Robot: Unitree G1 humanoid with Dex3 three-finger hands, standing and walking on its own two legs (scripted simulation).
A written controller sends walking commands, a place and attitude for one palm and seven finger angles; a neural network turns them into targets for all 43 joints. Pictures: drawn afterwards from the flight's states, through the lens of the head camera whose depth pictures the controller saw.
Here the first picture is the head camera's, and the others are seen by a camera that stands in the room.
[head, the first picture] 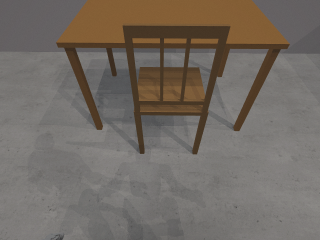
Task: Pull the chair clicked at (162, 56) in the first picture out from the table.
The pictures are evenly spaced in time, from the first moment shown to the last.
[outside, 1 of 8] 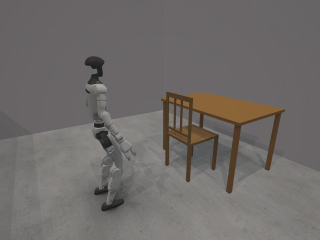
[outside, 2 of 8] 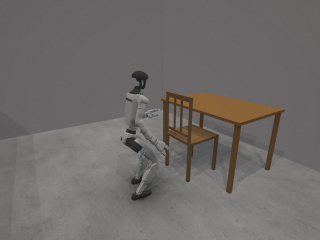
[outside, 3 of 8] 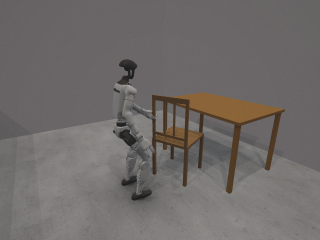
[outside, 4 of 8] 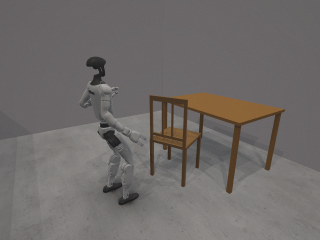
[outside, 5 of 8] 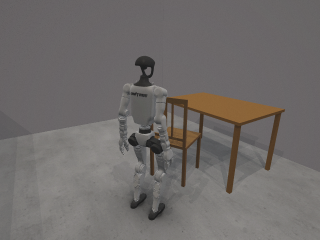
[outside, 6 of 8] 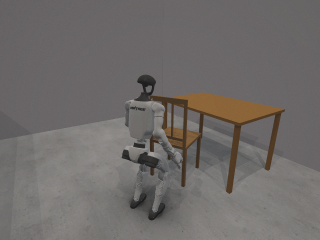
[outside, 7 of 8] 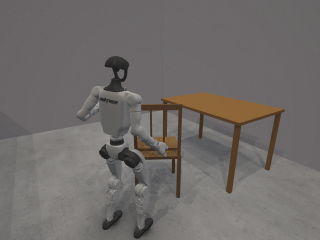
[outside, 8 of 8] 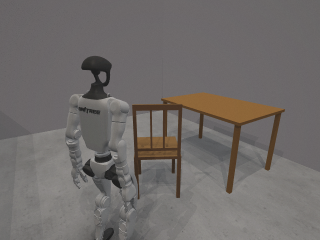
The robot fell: no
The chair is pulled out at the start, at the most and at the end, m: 0.00 0.51 0.51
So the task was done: yes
